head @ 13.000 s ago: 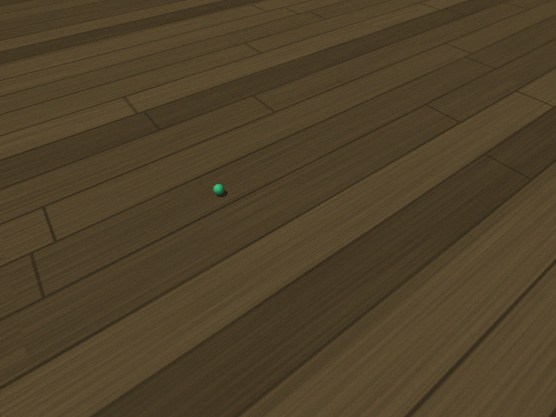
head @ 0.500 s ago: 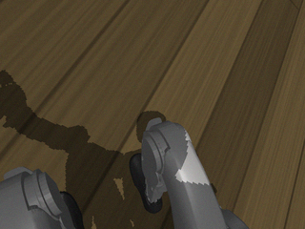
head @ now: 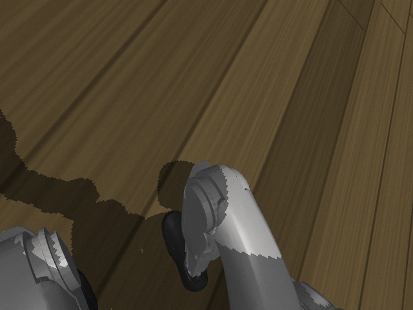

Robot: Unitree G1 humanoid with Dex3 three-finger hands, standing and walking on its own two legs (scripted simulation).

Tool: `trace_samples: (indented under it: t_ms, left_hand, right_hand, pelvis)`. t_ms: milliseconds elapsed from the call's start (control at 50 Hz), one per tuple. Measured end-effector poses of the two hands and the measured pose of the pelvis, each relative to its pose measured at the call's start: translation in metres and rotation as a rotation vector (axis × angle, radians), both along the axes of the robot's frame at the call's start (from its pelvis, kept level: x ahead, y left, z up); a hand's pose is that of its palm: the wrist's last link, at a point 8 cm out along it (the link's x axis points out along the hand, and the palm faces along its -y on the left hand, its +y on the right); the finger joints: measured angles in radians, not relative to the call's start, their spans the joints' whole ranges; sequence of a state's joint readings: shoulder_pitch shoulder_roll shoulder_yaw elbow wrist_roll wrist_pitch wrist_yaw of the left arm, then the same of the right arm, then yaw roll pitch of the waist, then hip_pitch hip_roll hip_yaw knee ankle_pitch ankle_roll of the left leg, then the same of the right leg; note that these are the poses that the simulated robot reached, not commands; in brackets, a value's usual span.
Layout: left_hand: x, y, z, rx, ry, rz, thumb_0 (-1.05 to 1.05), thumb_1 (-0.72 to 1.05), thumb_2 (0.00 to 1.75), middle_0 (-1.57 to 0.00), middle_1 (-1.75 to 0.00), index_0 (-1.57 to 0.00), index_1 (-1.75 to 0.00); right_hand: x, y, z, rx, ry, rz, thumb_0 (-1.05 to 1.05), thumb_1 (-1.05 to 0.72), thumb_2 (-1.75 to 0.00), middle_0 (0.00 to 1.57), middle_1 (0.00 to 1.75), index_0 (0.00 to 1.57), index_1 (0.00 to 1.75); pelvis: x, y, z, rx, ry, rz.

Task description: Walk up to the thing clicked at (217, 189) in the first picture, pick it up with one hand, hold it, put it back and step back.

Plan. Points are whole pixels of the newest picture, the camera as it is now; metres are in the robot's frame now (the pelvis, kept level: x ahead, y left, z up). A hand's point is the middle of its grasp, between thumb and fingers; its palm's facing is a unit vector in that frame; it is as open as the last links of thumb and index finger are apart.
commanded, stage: rest palm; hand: left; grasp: from above
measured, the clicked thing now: out of the picture +0.46 +0.30 -0.27
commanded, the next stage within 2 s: close in 0.20 s
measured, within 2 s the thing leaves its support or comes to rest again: neither
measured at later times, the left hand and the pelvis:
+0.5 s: hand out of the picture +0.47 +0.29 -0.25, palm faces -0.43 -0.16 -0.89, open 13.6 cm; pelvis +0.00 +0.00 +0.00, yaw -1 degrees
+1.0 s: hand out of the picture +0.46 +0.29 -0.26, palm faces -0.44 -0.15 -0.89, open 11.3 cm; pelvis +0.00 +0.00 +0.00, yaw -1 degrees
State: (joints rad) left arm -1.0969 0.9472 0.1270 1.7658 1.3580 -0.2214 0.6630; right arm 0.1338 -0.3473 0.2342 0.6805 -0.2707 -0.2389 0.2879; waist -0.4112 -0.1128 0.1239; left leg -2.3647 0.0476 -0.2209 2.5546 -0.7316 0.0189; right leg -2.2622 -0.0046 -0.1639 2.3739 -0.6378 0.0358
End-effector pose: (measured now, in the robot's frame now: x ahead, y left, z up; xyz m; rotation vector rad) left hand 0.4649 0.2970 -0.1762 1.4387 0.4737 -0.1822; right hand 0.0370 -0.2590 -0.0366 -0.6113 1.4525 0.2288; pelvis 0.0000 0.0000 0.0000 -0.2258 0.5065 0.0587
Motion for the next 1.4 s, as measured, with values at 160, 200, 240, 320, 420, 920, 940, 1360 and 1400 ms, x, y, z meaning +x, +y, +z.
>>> trace_samples:
  t_ms: [160, 200, 240, 320, 420, 920, 940, 1360, 1400]
  left_hand:
    - [-0.001, 0.009, -0.009, 0.022, 0.035, 0.089, 0.00, -0.51, 0.99, -0.09, -0.98, -0.08, -0.98]
    - [-0.001, 0.010, -0.012, 0.024, 0.052, 0.096, 0.00, -0.51, 0.98, -0.09, -0.98, -0.08, -0.99]
    - [-0.001, 0.011, -0.014, 0.020, 0.062, 0.098, 0.00, -0.51, 0.98, -0.09, -0.99, -0.08, -0.99]
    - [0.002, 0.008, -0.017, 0.012, 0.070, 0.077, 0.00, -0.51, 0.98, -0.09, -1.00, -0.08, -1.00]
    - [0.006, 0.002, -0.018, -0.007, 0.055, 0.049, 0.00, -0.47, 0.95, -0.11, -1.01, -0.11, -1.00]
    - [-0.006, 0.006, -0.022, 0.002, 0.071, 0.038, 0.00, -0.14, 0.75, -0.31, -0.90, -0.35, -0.87]
    - [-0.005, 0.004, -0.023, -0.002, 0.064, 0.030, 0.00, -0.13, 0.74, -0.32, -0.90, -0.36, -0.86]
    - [0.001, 0.005, -0.025, 0.021, 0.037, 0.120, 0.00, 0.14, 0.61, -0.52, -0.80, -0.56, -0.75]
    - [0.000, 0.008, -0.024, 0.017, 0.048, 0.121, 0.00, 0.16, 0.59, -0.54, -0.79, -0.58, -0.74]
  right_hand:
    - [0.003, 0.002, -0.006, 0.033, -0.001, 0.022, 0.00, -0.90, -0.90, 0.20, 0.30, 0.20, 0.30]
    - [0.000, 0.003, -0.007, 0.041, 0.015, 0.019, 0.00, -0.90, -0.90, 0.20, 0.30, 0.20, 0.30]
    - [-0.003, 0.005, -0.008, 0.047, 0.029, 0.012, 0.00, -0.91, -0.90, 0.20, 0.30, 0.20, 0.30]
    - [-0.009, 0.009, -0.008, 0.057, 0.055, 0.002, 0.00, -0.91, -0.90, 0.20, 0.30, 0.20, 0.30]
    - [-0.013, 0.014, -0.006, 0.064, 0.065, 0.000, 0.00, -0.91, -0.90, 0.20, 0.30, 0.20, 0.30]
    - [-0.014, 0.012, 0.004, 0.044, 0.046, 0.042, 0.00, -0.90, -0.90, 0.20, 0.30, 0.20, 0.30]
    - [-0.013, 0.012, 0.004, 0.045, 0.048, 0.046, 0.00, -0.90, -0.90, 0.20, 0.30, 0.20, 0.30]
    - [-0.008, 0.008, 0.007, 0.068, 0.041, 0.046, 0.00, -0.90, -0.90, 0.20, 0.30, 0.20, 0.30]
    - [-0.012, 0.008, 0.007, 0.069, 0.052, 0.040, 0.00, -0.91, -0.90, 0.20, 0.30, 0.20, 0.30]
  pelvis:
    - [-0.001, -0.001, -0.002, 0.003, -0.002, 0.000]
    - [-0.001, -0.001, -0.002, 0.003, -0.001, 0.000]
    - [0.000, -0.001, -0.002, 0.003, 0.000, -0.001]
    - [0.001, -0.001, -0.001, 0.000, -0.001, -0.003]
    - [0.001, -0.002, 0.000, -0.006, -0.009, -0.005]
    - [-0.005, 0.000, 0.001, -0.017, -0.030, -0.012]
    - [-0.004, 0.000, 0.002, -0.017, -0.030, -0.012]
    - [-0.004, -0.001, 0.004, -0.018, -0.021, -0.015]
    - [-0.003, -0.001, 0.005, -0.017, -0.019, -0.014]
